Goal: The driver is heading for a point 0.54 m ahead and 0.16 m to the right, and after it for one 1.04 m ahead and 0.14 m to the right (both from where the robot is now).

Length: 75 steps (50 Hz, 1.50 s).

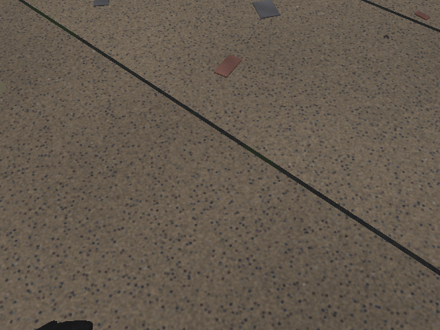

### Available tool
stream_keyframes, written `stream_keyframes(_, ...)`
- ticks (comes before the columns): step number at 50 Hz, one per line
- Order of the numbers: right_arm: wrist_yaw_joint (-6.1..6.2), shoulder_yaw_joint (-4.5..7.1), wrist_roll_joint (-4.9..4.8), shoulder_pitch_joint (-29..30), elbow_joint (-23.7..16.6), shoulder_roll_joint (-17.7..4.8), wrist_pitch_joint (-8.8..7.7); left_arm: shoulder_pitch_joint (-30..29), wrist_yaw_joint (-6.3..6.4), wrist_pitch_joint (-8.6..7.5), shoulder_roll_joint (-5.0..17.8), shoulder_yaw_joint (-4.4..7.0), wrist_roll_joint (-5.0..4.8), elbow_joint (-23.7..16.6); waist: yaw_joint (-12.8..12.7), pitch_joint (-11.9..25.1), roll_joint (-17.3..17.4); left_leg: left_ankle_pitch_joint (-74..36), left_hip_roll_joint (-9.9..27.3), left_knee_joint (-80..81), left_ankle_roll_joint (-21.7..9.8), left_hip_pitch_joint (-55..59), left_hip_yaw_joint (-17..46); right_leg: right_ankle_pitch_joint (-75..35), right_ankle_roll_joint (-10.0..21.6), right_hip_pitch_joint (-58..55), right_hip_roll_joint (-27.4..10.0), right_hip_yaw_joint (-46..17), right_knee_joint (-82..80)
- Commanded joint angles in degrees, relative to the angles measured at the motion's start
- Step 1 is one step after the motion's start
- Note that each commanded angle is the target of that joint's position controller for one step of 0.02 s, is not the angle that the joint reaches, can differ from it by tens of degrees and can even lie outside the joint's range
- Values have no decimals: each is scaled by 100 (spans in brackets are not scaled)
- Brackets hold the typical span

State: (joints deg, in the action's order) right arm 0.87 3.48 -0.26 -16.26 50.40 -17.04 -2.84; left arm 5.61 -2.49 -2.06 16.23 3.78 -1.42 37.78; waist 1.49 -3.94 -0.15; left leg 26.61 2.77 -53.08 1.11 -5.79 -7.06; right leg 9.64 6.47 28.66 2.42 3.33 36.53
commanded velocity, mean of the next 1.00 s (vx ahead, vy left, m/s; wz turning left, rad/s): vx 0.50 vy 0.00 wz -0.56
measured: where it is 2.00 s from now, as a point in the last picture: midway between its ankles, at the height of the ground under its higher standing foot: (318, 164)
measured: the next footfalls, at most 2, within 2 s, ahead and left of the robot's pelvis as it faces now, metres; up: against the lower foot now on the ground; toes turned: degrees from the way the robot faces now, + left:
left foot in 0.44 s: +0.44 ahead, +0.10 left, +0.00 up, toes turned -19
right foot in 0.94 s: +0.58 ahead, -0.27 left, +0.00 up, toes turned -36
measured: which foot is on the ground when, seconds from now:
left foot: up 0.00-0.42, down 0.44-0.96, up 0.98-1.00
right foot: down 0.00-0.44, up 0.46-0.92, down 0.94-1.00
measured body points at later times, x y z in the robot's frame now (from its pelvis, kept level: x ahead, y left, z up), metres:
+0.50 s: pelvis +0.29 +0.02 +0.01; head +0.32 +0.02 +0.46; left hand +0.42 +0.29 -0.10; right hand +0.42 -0.28 -0.07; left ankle +0.40 +0.11 -0.72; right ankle +0.12 -0.06 -0.66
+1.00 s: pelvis +0.51 -0.12 +0.00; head +0.54 -0.15 +0.45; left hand +0.84 -0.04 -0.06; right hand +0.37 -0.38 -0.13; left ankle +0.43 +0.10 -0.65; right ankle +0.55 -0.24 -0.72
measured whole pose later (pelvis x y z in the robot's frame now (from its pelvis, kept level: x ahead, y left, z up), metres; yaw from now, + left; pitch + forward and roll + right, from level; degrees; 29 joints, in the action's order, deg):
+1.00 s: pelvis +0.51 -0.12 +0.00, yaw -34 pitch +1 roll +1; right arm -0.2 3.6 -1.2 -17.7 49.5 -18.3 -3.5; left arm 4.7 -2.0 -1.4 16.6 3.5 -0.9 33.3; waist 3.1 -4.1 0.0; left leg 28.0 5.2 -53.2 1.1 -7.6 -5.6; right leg 9.5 4.9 28.6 0.9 2.6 37.0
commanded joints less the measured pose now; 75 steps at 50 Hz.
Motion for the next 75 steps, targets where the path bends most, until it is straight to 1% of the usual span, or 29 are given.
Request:
stream_keyframes(1,-182,77,-253,608,-946,-815,-546,1672,90,-102,1043,332,72,-64,-878,1737,-569,96,-166,-2811,-222,-4081,1331,736,1550,-4716,-1978,-4118,-1996)
stream_keyframes(3,-109,89,-27,700,-909,-751,-563,987,89,-176,710,232,56,-131,-357,867,127,-552,286,-1566,-209,-3544,1262,-543,1155,-3120,-1481,-2887,-2062)
stream_keyframes(7,-96,96,119,509,-937,-579,-319,815,193,-198,822,237,83,-234,-38,572,-62,-1022,338,-610,157,-2872,1102,-1666,1164,-1861,-1164,-2226,-2393)
stream_keyframes(12,-115,-28,96,1551,-1244,-294,-302,1172,331,-117,1001,295,30,-96,-421,358,-335,-2870,-43,1542,350,-2457,972,-1029,707,-1326,-657,-1692,-2309)
stream_keyframes(16,-194,17,-10,1975,-1431,-455,-378,1514,345,-58,970,299,-16,66,-579,361,-467,-3085,-230,2293,247,-2201,1139,-449,549,-1675,-836,-2202,-1942)
stream_keyframes(19,-234,118,-28,1770,-1417,-670,-463,1481,376,-9,938,305,3,81,-398,401,-675,-2410,-259,2545,22,-1925,1223,-455,440,-2111,-1022,-2716,-1423)
stream_keyframes(21,-185,254,28,865,-1211,-877,-526,1353,362,4,691,221,32,19,88,852,-677,-2339,-127,2840,-299,-548,1171,-812,175,-1897,-668,-2561,-507)
stream_keyframes(22,-134,339,119,13,-1144,-1180,-536,1402,342,-13,346,87,118,-81,419,1654,-71,-1967,837,2739,-668,916,2091,-57,-46,-1217,-303,-2078,1068)
stream_keyframes(23,-154,445,162,-465,-935,-1609,-448,2218,336,-67,48,-11,-54,-249,48,2276,1880,-709,2088,3279,-1642,2623,4815,2467,-433,843,455,-1345,2887)
stream_keyframes(24,-186,340,10,-349,-1000,-1068,-419,2176,363,-68,679,81,-119,-90,178,1924,1364,602,2152,3562,-1580,2441,5303,2337,-516,1571,-53,-1466,3653)
stream_keyframes(25,-157,242,-1,-106,-1072,-704,-379,1537,362,-37,1001,175,-78,-140,342,1206,831,458,1881,3632,-1307,1779,4337,1796,-555,1737,-247,-1357,3830)
stream_keyframes(27,-136,150,80,335,-1056,-483,-308,1017,352,-9,898,198,45,-271,177,498,450,-936,1415,3821,-1110,596,3028,1126,-606,1463,-587,-1161,3485)
stream_keyframes(29,-112,119,103,415,-984,-395,-331,1076,285,37,660,180,-25,-308,2,362,698,-1538,1164,4101,-1045,70,2269,887,-598,1072,-799,-1045,3164)
stream_keyframes(34,-103,235,55,323,-765,-717,-374,684,232,102,368,85,15,-529,5,254,469,-2593,1275,4450,-1262,88,1296,177,-730,1354,-949,-887,2189)
stream_keyframes(42,-73,310,-85,-23,-484,-1061,-191,-458,-38,22,286,18,-14,-869,328,-63,374,-3294,1274,4306,-903,694,69,-817,-456,878,-734,-250,163)
stream_keyframes(44,-58,358,-145,-15,-464,-1210,-120,-402,-72,43,437,92,16,-934,161,44,462,-4657,1335,3823,-795,973,-140,-279,-245,519,-497,-15,-24)
stream_keyframes(46,-27,379,-207,-49,-437,-1315,-47,435,-45,80,711,266,66,-765,-405,617,503,-6311,1250,2450,-672,863,-355,17,66,-879,-46,228,-302)
stream_keyframes(47,-20,285,-173,-139,-391,-1130,-50,1397,43,103,954,427,46,-480,-906,1094,299,-5984,1069,1287,-522,102,-455,-375,274,-2464,78,91,-596)
stream_keyframes(48,-64,70,74,-360,-543,-558,-98,2087,170,135,1447,527,53,-311,-945,1707,-845,-2672,620,-708,-259,-1844,-508,-312,749,-4458,-1234,-1857,-627)
stream_keyframes(49,-136,-74,18,-678,-617,-323,-237,1925,152,60,1633,471,26,-443,-580,2677,-1534,746,-280,-2320,-106,-3169,461,574,1642,-5243,-2485,-4766,-1596)
stream_keyframes(50,-194,100,-228,-75,-635,-944,-322,1819,97,-17,1134,322,84,-439,-903,2334,-639,475,13,-2654,-174,-3648,1128,739,1340,-4860,-2419,-4264,-1830)
stream_keyframes(51,-219,86,-346,346,-784,-918,-361,1594,91,-75,1013,264,127,-364,-822,1498,-587,87,213,-2464,-259,-3799,1044,347,1111,-4025,-2209,-3279,-1862)
stream_keyframes(53,-161,99,-161,348,-676,-813,-297,969,88,-178,657,153,156,-277,-359,810,-340,-706,631,-1640,-223,-3311,1094,-478,785,-2669,-1749,-2126,-2105)
stream_keyframes(56,-143,89,-160,-108,-439,-574,-47,715,106,-356,556,136,210,-150,-56,617,-378,-1268,652,-1369,-70,-2783,1187,-888,750,-1938,-1610,-1345,-2666)
stream_keyframes(66,-300,-28,-88,1209,-853,-142,-65,1107,295,-382,730,194,203,441,-522,-130,-146,-3454,314,1321,-72,-3386,914,-1539,297,-2631,-1528,325,-3021)
stream_keyframes(70,-465,-48,-84,1607,-1207,-152,-75,1332,339,-181,860,256,108,649,-601,-200,-178,-2638,160,1765,-338,-3711,571,-2627,226,-3589,-1812,523,-2471)
stream_keyframes(72,-511,25,-90,1399,-1296,-301,-47,1207,402,-84,1025,298,85,630,-373,117,-411,-2036,-172,1775,-555,-3138,216,-4534,88,-3773,-1823,687,-1792)
stream_keyframes(74,-471,233,-107,395,-1155,-687,-3,1071,467,5,1149,314,69,597,237,766,-541,-1688,-605,1812,-862,-1710,16,-5756,-104,-3536,-1698,817,-269)
stream_keyframes(75,-381,413,-112,-524,-967,-1026,22,982,494,-12,1111,277,56,558,761,1235,-301,-2052,-618,2235,-1117,-149,359,-4913,-326,-2657,-1452,898,1122)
